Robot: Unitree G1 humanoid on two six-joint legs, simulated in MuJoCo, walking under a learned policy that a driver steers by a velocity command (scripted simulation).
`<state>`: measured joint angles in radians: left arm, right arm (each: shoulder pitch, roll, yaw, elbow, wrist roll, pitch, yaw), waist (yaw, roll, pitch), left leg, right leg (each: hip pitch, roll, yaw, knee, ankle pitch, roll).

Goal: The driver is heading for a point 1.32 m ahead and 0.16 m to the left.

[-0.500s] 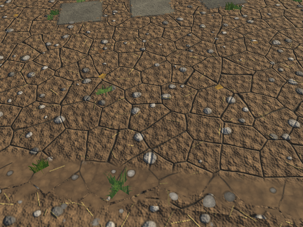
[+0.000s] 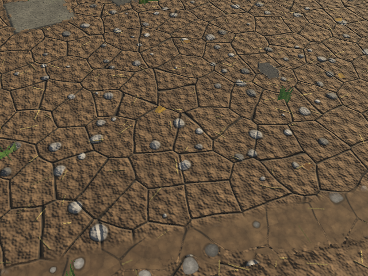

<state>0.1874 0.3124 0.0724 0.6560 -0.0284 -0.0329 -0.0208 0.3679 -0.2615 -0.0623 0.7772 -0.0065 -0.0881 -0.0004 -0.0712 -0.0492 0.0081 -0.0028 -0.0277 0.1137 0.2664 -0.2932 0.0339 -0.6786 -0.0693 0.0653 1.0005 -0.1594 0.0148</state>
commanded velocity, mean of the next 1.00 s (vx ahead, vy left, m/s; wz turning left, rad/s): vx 0.49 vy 0.00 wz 0.22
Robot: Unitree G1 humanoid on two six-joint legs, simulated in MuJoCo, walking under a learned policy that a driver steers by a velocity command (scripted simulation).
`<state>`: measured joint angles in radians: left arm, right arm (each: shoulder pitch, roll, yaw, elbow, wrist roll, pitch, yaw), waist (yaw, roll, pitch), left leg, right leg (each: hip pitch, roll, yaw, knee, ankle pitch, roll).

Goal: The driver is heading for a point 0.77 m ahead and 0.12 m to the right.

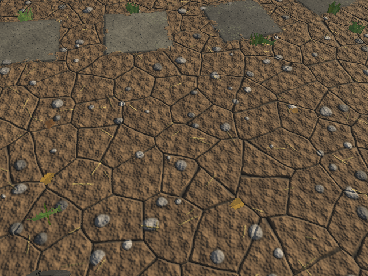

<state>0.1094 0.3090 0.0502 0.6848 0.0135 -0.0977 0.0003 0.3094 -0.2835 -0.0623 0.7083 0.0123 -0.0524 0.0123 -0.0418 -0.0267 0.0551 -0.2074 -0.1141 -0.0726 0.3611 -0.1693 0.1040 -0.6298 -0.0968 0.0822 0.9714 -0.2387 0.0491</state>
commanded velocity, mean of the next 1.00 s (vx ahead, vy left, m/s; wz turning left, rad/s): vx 0.50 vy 0.00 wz -0.25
